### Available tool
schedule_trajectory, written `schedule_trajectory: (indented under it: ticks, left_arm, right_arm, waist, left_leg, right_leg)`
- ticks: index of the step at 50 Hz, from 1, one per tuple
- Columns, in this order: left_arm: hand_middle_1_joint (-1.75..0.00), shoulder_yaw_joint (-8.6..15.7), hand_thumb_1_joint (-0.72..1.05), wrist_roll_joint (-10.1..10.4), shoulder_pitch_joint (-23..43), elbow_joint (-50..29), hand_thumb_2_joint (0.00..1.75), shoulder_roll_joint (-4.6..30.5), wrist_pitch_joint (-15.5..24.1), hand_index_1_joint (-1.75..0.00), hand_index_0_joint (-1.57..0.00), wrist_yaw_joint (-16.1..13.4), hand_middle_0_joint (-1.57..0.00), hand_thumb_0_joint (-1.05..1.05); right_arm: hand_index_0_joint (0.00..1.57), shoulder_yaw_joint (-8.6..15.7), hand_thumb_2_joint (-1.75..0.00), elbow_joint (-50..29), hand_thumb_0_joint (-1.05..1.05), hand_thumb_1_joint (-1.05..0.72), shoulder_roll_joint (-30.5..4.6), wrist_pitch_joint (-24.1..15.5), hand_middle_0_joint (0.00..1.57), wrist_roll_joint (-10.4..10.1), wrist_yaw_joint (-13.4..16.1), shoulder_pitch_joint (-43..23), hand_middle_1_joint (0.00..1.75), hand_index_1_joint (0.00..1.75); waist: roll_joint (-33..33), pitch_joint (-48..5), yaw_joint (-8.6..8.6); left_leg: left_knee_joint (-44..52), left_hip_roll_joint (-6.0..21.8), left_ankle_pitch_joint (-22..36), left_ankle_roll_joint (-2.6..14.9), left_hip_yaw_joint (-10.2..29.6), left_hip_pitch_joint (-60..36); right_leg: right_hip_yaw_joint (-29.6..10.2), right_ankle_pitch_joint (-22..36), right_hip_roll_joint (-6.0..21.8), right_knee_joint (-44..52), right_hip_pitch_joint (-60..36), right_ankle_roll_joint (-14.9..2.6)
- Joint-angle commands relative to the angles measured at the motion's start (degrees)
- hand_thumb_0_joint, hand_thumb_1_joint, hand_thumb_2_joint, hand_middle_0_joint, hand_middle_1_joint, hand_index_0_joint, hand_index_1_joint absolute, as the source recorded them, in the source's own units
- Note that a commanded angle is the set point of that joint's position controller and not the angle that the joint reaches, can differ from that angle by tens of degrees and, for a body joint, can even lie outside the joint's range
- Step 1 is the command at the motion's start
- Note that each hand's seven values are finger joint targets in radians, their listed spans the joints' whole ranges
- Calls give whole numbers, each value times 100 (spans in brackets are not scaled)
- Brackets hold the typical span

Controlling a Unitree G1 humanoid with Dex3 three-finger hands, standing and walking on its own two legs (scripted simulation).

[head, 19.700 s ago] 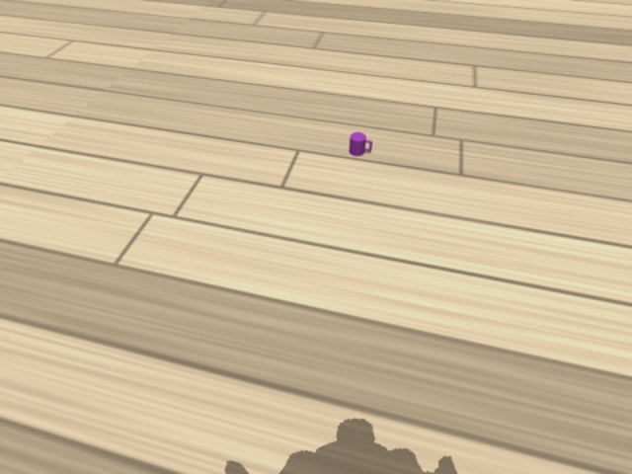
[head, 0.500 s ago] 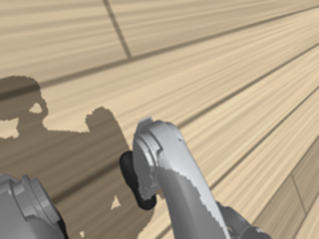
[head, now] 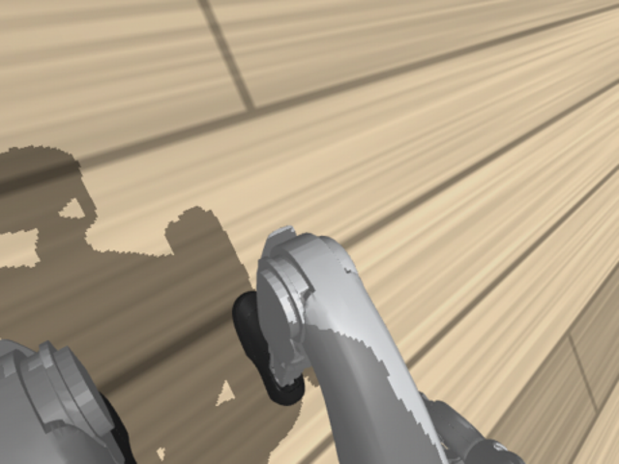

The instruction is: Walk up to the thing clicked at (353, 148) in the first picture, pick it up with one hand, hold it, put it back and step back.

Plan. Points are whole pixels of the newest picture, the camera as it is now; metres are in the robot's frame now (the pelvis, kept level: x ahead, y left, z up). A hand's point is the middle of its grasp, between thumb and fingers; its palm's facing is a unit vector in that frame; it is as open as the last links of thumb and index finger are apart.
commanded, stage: close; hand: left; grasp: from above
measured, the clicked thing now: out of the picture +0.50 +0.33 -0.26
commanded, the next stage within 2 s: settle in 0.30 s
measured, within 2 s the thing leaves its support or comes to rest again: leaves its support in 0.68 s
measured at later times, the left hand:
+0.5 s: hand out of the picture +0.48 +0.35 -0.23, palm faces -0.41 -0.14 -0.90, open 10.9 cm
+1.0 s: hand out of the picture +0.48 +0.37 -0.16, palm faces -0.40 -0.11 -0.91, open 10.8 cm
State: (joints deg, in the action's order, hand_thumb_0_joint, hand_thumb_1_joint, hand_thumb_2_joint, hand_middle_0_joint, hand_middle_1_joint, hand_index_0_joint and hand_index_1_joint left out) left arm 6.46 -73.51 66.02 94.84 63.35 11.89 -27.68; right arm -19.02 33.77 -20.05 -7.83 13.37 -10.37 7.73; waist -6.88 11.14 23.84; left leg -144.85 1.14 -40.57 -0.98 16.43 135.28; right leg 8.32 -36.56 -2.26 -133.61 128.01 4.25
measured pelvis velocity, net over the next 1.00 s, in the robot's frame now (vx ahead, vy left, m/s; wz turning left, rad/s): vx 0.00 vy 0.00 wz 0.04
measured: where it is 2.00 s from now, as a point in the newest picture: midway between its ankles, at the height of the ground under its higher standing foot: (204, 416)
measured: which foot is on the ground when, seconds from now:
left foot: down 0.00-1.00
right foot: down 0.00-1.00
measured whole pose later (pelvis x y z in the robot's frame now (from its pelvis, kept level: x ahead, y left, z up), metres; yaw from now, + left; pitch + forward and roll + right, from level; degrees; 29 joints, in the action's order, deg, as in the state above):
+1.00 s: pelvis +0.00 +0.00 +0.01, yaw +2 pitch +33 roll -14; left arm 4.4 -71.3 61.7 78.2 54.2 7.4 -15.7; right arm -10.9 34.1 -19.7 -3.5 9.4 -10.8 10.3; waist -2.0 2.9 19.0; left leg -141.2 0.1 -39.4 -0.3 13.3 136.3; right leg 6.4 -37.6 -0.3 -132.0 128.7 3.3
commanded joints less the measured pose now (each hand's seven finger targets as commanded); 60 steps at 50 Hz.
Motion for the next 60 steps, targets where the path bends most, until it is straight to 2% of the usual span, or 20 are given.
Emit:
schedule_trajectory:
  ticks: [1,10,12,15,18,21,25,31,36,38,40,42,43,44,45,46,48,53,55,60]
  left_arm:
    - [-100,-65,13,5,1135,-404,84,1186,-25,-96,-51,-115,-47,0]
    - [-101,-102,24,21,1183,-450,88,1227,-7,-97,-60,-117,-57,0]
    - [-101,-66,24,50,1083,-358,89,1275,-33,-97,-61,-142,-57,0]
    - [-102,-111,27,93,1205,-322,90,1243,-13,-98,-63,-164,-59,0]
    - [-103,15,29,49,1246,-538,90,1423,-42,-99,-64,-180,-60,0]
    - [-104,-135,23,59,1167,-301,91,1165,-79,-100,-64,-165,-60,0]
    - [-102,73,20,54,1383,-820,93,1470,-112,-99,-63,-141,-60,0]
    - [-102,273,25,24,1414,-1364,94,1447,-177,-99,-67,-7,-64,0]
    - [-102,63,28,92,1465,-1971,94,1078,-196,-99,-69,276,-66,0]
    - [-102,260,30,114,1321,-1976,95,1172,-250,-99,-71,367,-67,0]
    - [-104,215,33,126,1299,-2276,97,976,-294,-101,-73,490,-70,0]
    - [-104,-160,36,233,1442,-2555,98,353,-342,-101,-75,665,-72,0]
    - [-105,-144,38,275,1352,-2528,95,356,-363,-101,-75,749,-71,0]
    - [-107,94,38,279,1273,-2502,96,733,-390,-102,-75,787,-71,0]
    - [-105,-42,40,267,1276,-2620,95,514,-402,-101,-77,876,-72,0]
    - [-106,93,41,214,1252,-2535,95,689,-434,-101,-77,939,-73,0]
    - [-107,-215,48,294,1426,-2690,97,101,-460,-102,-83,1119,-79,0]
    - [-106,-123,49,311,1400,-2774,99,319,-486,-102,-85,1421,-81,0]
    - [-107,-226,48,333,1623,-2915,98,133,-443,-103,-84,1531,-80,0]
    - [-108,-158,47,350,1653,-2990,102,291,-389,-105,-83,1650,-80,0]
  right_arm:
    - [20,597,-90,102,0,-90,-1912,37,20,4,55,1164,30,30]
    - [20,595,-90,111,0,-90,-1909,20,20,3,92,1193,30,30]
    - [20,554,-90,97,0,-90,-1867,12,20,-14,83,1145,30,30]
    - [20,518,-90,109,0,-90,-1880,43,20,20,103,1153,30,30]
    - [20,576,-90,102,0,-90,-1961,48,20,22,122,1126,30,30]
    - [20,559,-90,55,0,-92,-1914,48,20,14,106,1110,30,30]
    - [20,636,-90,71,0,-92,-1994,73,20,28,132,1179,30,30]
    - [20,776,-90,90,0,-91,-2007,128,20,8,85,1289,30,30]
    - [20,940,-90,10,0,-91,-1891,164,20,-82,63,1230,30,30]
    - [20,1082,-90,145,0,-91,-1919,189,20,-148,32,1446,30,30]
    - [20,1179,-90,77,0,-91,-1853,237,20,-214,10,1426,30,30]
    - [20,1226,-90,-17,0,-91,-1737,257,20,-278,-2,1350,30,30]
    - [20,1280,-90,64,0,-91,-1757,265,20,-316,-12,1390,30,30]
    - [20,1333,-90,136,0,-91,-1799,310,20,-355,5,1474,30,30]
    - [20,1348,-90,55,0,-91,-1763,347,20,-379,9,1475,30,30]
    - [20,1396,-90,155,0,-91,-1741,425,20,-411,16,1531,30,30]
    - [20,1432,-90,59,0,-91,-1617,500,20,-448,5,1524,30,30]
    - [20,1507,-90,-40,0,-91,-1658,690,20,-544,131,1503,30,30]
    - [20,1515,-90,-73,0,-91,-1599,771,20,-571,183,1503,30,30]
    - [20,1522,-90,-163,0,-91,-1474,891,20,-588,301,1430,30,30]
  waist:
    - [2947,-3604,299]
    - [2931,-3654,319]
    - [2846,-3664,238]
    - [2811,-3569,347]
    - [3148,-3818,191]
    - [2904,-3550,317]
    - [3205,-3873,201]
    - [3559,-4177,138]
    - [3729,-4523,-48]
    - [3671,-4445,-35]
    - [3668,-4588,-132]
    - [3569,-4704,-137]
    - [3557,-4639,-153]
    - [3546,-4703,-241]
    - [3511,-4768,-262]
    - [3473,-4857,-317]
    - [3304,-4744,-213]
    - [3076,-4742,-373]
    - [3087,-4817,-310]
    - [2942,-4997,-407]
  left_leg:
    - [1406,171,1394,124,-711,-2847]
    - [1452,185,1363,120,-700,-2944]
    - [1456,174,1352,135,-719,-2813]
    - [1482,185,1206,147,-705,-2734]
    - [1500,197,1406,77,-677,-3061]
    - [1475,173,1278,125,-704,-2812]
    - [1502,168,1324,98,-726,-3004]
    - [1479,161,1787,27,-734,-3308]
    - [1584,109,1674,26,-811,-3442]
    - [1580,101,1685,42,-830,-3418]
    - [1663,76,1536,58,-871,-3350]
    - [1689,54,1581,73,-916,-3355]
    - [1722,42,1640,64,-910,-3366]
    - [1764,43,1579,78,-913,-3326]
    - [1769,8,1738,65,-923,-3315]
    - [1812,15,1591,91,-954,-3289]
    - [1862,-7,1579,110,-986,-3242]
    - [2000,-87,1526,113,-981,-3245]
    - [2082,-100,1438,112,-990,-3316]
    - [2125,-107,1286,160,-1138,-3196]
  right_leg:
    - [714,1358,-212,1055,-1981,-536]
    - [720,1346,-214,1085,-2049,-502]
    - [700,1355,-219,1092,-2157,-501]
    - [719,1268,-217,1150,-2174,-495]
    - [732,1352,-192,1072,-2013,-546]
    - [722,1298,-227,1098,-2031,-529]
    - [710,1312,-197,1125,-2044,-557]
    - [702,1572,-158,1044,-1979,-620]
    - [645,1490,-146,1077,-1909,-654]
    - [596,1453,-122,1099,-1817,-645]
    - [560,1345,-110,1161,-1820,-680]
    - [546,1423,-99,1206,-1723,-674]
    - [540,1449,-85,1190,-1665,-676]
    - [507,1384,-78,1176,-1674,-670]
    - [498,1525,-54,1167,-1692,-682]
    - [454,1388,-63,1179,-1710,-688]
    - [428,1408,-46,1283,-1706,-676]
    - [367,1295,8,1384,-1635,-713]
    - [342,1208,13,1437,-1631,-717]
    - [251,1048,10,1575,-1830,-697]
